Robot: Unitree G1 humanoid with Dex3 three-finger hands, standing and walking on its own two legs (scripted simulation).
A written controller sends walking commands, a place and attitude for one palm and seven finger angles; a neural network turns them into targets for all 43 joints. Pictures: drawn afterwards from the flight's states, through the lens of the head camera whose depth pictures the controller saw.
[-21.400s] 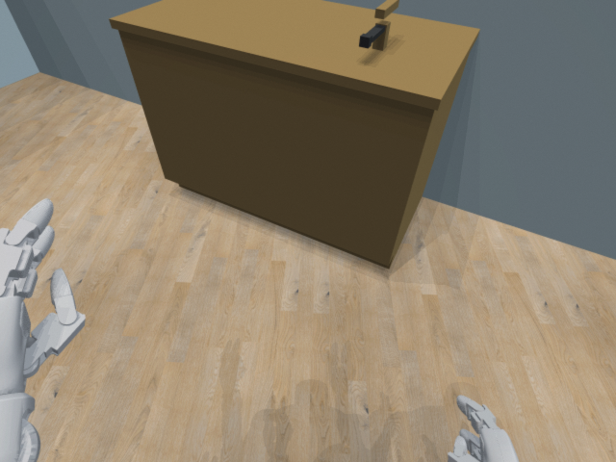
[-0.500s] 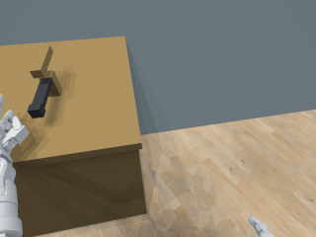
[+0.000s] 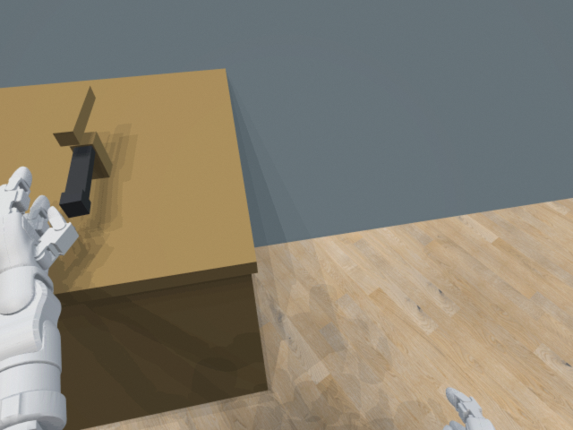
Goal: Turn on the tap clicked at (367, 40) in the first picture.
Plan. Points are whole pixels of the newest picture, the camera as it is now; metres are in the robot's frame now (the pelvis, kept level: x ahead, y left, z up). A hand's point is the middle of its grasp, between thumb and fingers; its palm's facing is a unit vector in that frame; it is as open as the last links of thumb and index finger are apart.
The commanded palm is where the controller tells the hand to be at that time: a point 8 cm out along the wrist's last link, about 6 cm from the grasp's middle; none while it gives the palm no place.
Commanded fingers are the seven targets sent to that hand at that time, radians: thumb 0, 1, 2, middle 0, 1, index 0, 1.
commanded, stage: push the lever round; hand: left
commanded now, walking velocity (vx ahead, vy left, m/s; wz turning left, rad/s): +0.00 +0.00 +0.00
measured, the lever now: (75, 203) +0.38 +0.34 +0.12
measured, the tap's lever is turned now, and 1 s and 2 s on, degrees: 5 17 46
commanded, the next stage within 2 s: none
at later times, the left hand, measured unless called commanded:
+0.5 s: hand (103, 222) +0.34 +0.28 +0.12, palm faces +0.59 -0.81 -0.04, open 7.8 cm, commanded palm +0.30 +0.31 +0.12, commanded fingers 0.00 0.90 0.90 -0.15 -0.15 -0.15 -0.15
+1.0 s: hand (133, 212) +0.36 +0.25 +0.12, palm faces +0.69 -0.72 -0.06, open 7.8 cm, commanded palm +0.32 +0.27 +0.12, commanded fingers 0.00 0.90 0.90 -0.15 -0.15 -0.15 -0.15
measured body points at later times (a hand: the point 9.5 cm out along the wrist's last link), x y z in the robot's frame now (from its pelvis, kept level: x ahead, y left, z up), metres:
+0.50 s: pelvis +0.01 +0.01 +0.01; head +0.01 +0.00 +0.46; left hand +0.31 +0.32 +0.13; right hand +0.18 -0.23 -0.09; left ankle +0.01 +0.12 -0.72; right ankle +0.02 -0.10 -0.72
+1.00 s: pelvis +0.00 -0.01 +0.01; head +0.00 -0.02 +0.46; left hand +0.32 +0.28 +0.13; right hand +0.17 -0.25 -0.10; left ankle +0.01 +0.12 -0.72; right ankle +0.02 -0.10 -0.72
